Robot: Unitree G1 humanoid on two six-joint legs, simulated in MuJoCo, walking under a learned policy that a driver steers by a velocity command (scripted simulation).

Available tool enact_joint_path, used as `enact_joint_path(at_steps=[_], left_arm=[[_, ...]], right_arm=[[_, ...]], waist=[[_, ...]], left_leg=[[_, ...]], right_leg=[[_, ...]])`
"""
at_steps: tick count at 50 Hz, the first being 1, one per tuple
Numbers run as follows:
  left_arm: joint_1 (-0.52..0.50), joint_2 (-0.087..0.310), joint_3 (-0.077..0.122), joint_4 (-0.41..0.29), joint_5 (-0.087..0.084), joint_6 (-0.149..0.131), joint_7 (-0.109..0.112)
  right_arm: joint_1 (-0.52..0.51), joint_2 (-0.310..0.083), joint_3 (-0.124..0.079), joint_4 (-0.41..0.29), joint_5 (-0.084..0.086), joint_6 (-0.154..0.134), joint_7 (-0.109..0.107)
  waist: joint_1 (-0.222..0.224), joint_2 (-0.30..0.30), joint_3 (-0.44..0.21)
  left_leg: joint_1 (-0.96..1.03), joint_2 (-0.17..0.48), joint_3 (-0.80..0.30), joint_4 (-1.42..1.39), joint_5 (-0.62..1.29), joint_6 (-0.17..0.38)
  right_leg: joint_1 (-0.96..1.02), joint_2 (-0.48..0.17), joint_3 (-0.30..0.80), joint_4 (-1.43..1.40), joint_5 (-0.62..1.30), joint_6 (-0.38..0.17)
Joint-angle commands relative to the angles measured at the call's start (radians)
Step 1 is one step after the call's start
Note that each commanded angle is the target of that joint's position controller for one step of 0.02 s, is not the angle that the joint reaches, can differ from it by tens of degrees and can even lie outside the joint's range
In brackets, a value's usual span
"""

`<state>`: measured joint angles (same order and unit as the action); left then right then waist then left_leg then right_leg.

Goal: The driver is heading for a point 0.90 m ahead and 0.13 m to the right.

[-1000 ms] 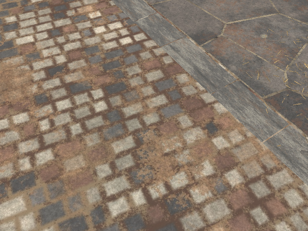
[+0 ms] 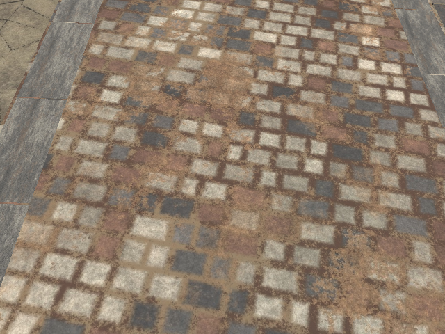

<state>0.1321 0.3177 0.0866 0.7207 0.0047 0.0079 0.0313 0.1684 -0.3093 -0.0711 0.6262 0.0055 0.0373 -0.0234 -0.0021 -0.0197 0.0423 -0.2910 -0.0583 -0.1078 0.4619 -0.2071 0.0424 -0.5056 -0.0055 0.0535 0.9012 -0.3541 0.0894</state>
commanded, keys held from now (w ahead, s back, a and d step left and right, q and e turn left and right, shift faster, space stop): no key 1.00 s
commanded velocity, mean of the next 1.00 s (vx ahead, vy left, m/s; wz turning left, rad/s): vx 0.00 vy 0.00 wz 0.10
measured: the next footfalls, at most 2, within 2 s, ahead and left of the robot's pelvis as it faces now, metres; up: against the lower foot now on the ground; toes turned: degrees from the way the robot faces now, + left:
right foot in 0.14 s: +0.06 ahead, -0.14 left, +0.00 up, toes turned +5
left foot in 1.44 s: +0.13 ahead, +0.12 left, +0.00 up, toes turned +5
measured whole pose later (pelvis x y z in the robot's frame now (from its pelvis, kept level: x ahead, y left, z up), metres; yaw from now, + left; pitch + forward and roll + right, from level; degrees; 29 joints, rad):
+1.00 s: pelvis +0.02 -0.05 -0.01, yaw +4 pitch -2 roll +0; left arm 0.21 0.23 0.01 0.82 0.01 -0.03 0.00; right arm 0.22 -0.23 -0.05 0.86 -0.01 0.03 -0.05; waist 0.00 0.00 0.04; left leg -0.20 -0.02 -0.13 0.50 -0.27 -0.03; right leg -0.19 0.03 0.00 0.51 -0.29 -0.03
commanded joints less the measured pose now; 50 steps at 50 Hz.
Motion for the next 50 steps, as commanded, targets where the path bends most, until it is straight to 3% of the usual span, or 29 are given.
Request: enact_joint_path(at_steps=[1, 5, 7, 8, 9, 10, 11, 12, 14, 17, 24, 50], left_arm=[[-0.018, 0.067, 0.010, -0.069, -0.005, -0.014, -0.009], [0.000, 0.067, 0.009, -0.077, -0.011, -0.025, -0.025], [0.038, 0.056, 0.004, -0.070, 0.005, -0.037, -0.031], [0.053, 0.116, 0.012, -0.083, 0.024, -0.040, -0.026], [0.004, 0.147, 0.012, -0.075, 0.035, -0.038, -0.025], [-0.032, 0.076, -0.007, -0.086, 0.030, -0.041, -0.028], [-0.053, 0.053, -0.016, -0.091, 0.026, -0.043, -0.031], [-0.041, 0.068, -0.012, -0.083, 0.021, -0.045, -0.031], [-0.020, 0.067, -0.019, -0.075, 0.015, -0.051, -0.030], [-0.001, 0.059, -0.025, -0.081, 0.016, -0.050, -0.028], [0.019, 0.037, -0.035, -0.078, 0.009, -0.043, -0.028], [0.071, 0.027, -0.047, 0.063, 0.001, -0.050, -0.025]], right_arm=[[-0.026, -0.162, -0.042, -0.063, -0.006, -0.010, -0.002], [-0.041, -0.141, -0.025, -0.050, -0.002, -0.006, 0.010], [-0.034, -0.099, -0.007, -0.038, 0.002, -0.010, 0.008], [0.005, -0.064, 0.004, -0.035, -0.018, -0.018, 0.007], [0.061, -0.052, 0.004, -0.031, -0.017, -0.025, 0.008], [0.038, -0.088, -0.001, -0.025, -0.028, -0.026, 0.004], [0.017, -0.106, -0.010, -0.018, -0.024, -0.023, 0.002], [-0.007, -0.089, -0.007, -0.013, -0.026, -0.018, 0.000], [-0.017, -0.070, -0.002, -0.012, -0.029, -0.006, 0.005], [0.002, -0.068, -0.003, 0.013, -0.019, -0.012, 0.011], [0.022, -0.049, -0.001, 0.049, -0.018, -0.030, 0.006], [0.063, -0.030, -0.003, 0.200, -0.013, -0.021, -0.029]], waist=[[-0.019, 0.179, -0.140], [-0.010, 0.176, -0.116], [0.023, 0.137, -0.115], [-0.002, 0.021, -0.140], [-0.080, -0.165, -0.127], [-0.058, -0.176, -0.125], [-0.050, -0.152, -0.104], [-0.036, -0.142, -0.101], [-0.023, -0.133, -0.075], [-0.003, -0.041, -0.043], [0.009, 0.043, -0.068], [0.001, 0.019, -0.032]], left_leg=[[0.100, 0.243, -0.228, -0.088, 0.257, 0.189], [0.076, 0.236, -0.284, -0.051, 0.239, 0.174], [0.020, 0.182, -0.269, -0.020, 0.154, 0.102], [-0.034, 0.115, -0.204, 0.072, 0.012, 0.037], [-0.060, 0.010, -0.067, 0.126, -0.179, -0.019], [0.002, 0.041, -0.039, 0.123, -0.203, -0.057], [0.026, 0.048, -0.033, 0.100, -0.145, -0.063], [0.048, 0.048, -0.028, 0.066, -0.074, -0.064], [0.083, 0.064, -0.042, 0.026, 0.005, -0.058], [0.049, 0.066, -0.052, 0.010, 0.021, -0.027], [0.049, 0.078, -0.071, -0.003, 0.094, -0.035], [0.123, 0.075, -0.053, -0.016, 0.147, -0.063]], right_leg=[[0.063, -0.003, -0.001, -0.106, 0.004, -0.006], [0.170, 0.003, -0.016, -0.288, 0.027, -0.036], [0.333, -0.021, 0.001, -0.524, 0.258, -0.071], [0.420, -0.159, 0.125, -0.538, 0.442, -0.113], [0.367, -0.254, 0.234, -0.533, 0.518, -0.232], [0.292, -0.281, 0.272, -0.565, 0.418, -0.296], [0.283, -0.232, 0.227, -0.567, 0.329, -0.266], [0.283, -0.181, 0.185, -0.555, 0.249, -0.219], [0.246, -0.139, 0.138, -0.550, 0.142, -0.164], [0.255, -0.083, 0.068, -0.514, 0.089, -0.127], [0.305, -0.056, 0.031, -0.455, 0.185, -0.132], [0.287, -0.043, 0.031, -0.508, 0.198, -0.136]])
Velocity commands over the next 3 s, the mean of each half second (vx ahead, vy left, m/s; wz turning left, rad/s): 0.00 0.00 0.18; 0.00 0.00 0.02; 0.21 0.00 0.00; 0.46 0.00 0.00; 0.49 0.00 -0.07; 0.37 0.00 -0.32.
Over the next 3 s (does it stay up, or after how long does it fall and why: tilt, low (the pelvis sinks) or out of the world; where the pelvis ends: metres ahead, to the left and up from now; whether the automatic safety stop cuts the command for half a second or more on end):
stays up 0.89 0.02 -0.02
